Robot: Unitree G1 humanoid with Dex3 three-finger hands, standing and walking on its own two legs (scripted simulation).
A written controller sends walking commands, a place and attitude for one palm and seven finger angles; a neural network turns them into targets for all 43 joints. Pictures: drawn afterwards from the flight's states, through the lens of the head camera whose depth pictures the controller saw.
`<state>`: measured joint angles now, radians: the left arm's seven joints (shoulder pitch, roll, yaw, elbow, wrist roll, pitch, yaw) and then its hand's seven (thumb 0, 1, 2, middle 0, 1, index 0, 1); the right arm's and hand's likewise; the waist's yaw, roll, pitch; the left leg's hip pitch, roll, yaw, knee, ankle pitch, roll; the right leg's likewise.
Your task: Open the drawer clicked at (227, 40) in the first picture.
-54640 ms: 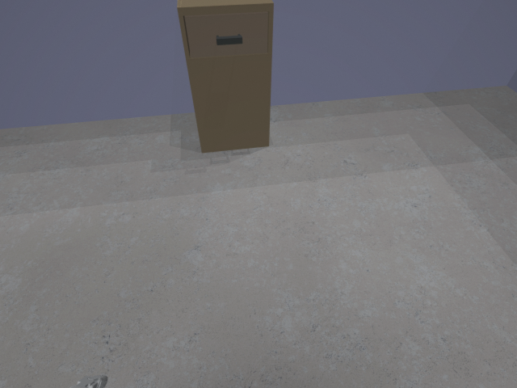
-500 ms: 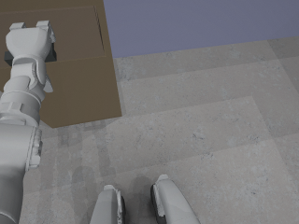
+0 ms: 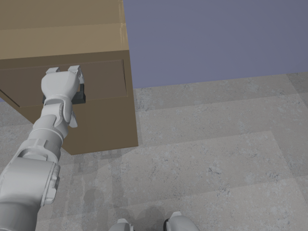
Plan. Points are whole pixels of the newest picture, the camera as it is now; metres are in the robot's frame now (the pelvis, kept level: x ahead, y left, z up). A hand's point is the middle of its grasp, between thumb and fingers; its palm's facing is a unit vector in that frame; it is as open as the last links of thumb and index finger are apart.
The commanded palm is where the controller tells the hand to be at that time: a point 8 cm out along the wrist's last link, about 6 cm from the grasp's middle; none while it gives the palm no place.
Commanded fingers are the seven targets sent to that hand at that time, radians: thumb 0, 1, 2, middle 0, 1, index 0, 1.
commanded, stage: re-aim the fingers above the handle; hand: left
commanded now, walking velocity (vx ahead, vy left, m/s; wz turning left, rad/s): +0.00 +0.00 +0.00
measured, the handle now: (65, 93) +0.53 +0.24 -0.05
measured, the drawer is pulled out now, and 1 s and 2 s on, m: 0.00 0.00 0.00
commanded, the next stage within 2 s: none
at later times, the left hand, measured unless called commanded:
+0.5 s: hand (64, 94) +0.49 +0.22 +0.01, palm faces -0.06 -0.03 -1.00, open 13.5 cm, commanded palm +0.48 +0.22 +0.07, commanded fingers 0.00 -0.50 0.30 -0.30 -1.20 -0.30 -1.20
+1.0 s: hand (58, 94) +0.49 +0.23 +0.01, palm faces -0.05 -0.02 -1.00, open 13.7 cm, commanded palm +0.48 +0.23 +0.07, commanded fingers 0.00 -0.50 0.30 -0.30 -1.20 -0.30 -1.20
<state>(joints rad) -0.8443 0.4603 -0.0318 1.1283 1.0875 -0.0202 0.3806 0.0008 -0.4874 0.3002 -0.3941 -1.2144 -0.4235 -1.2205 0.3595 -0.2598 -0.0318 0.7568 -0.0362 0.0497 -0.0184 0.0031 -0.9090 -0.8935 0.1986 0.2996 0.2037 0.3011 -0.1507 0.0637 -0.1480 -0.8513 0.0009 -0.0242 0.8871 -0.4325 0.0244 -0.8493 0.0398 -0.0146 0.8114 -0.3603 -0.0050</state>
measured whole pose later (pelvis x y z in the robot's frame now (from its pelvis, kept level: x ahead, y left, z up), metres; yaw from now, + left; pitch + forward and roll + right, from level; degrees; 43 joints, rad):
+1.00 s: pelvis -0.01 +0.01 +0.00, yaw +0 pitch +22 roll -2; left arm -0.90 0.52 -0.03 1.19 1.11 -0.07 0.38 0.00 -0.49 0.30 -0.33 -1.21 -0.34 -1.21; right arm 0.37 -0.26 -0.03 0.75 -0.02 0.07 -0.02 0.00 -0.91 -0.89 0.20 0.30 0.20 0.30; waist -0.15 0.05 -0.15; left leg -0.87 0.00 -0.01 0.91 -0.43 0.03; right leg -0.87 0.04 0.00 0.83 -0.35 0.00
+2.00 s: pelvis -0.05 +0.00 -0.02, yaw +0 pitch +24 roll -2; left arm -1.08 0.64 -0.04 1.30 1.12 -0.09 0.35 0.00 -0.49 0.30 -0.34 -1.21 -0.37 -1.21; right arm 0.37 -0.28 0.04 0.70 -0.01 0.02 -0.07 0.00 -0.91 -0.89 0.20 0.30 0.20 0.30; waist -0.21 0.05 -0.12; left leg -1.04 -0.01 -0.02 1.01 -0.40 0.03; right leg -1.04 0.03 -0.02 0.93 -0.33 0.00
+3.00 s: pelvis -0.09 +0.00 -0.07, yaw +0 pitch +27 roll -2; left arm -1.22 0.72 -0.04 1.34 1.12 -0.07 0.32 0.00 -0.49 0.30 -0.32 -1.24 -0.32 -1.30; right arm 0.35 -0.30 0.08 0.66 0.01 0.02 -0.08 0.00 -0.91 -0.89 0.20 0.30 0.20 0.30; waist -0.25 0.06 -0.13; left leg -1.26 -0.01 -0.02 1.21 -0.43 0.03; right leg -1.26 0.03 -0.02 1.14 -0.35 0.00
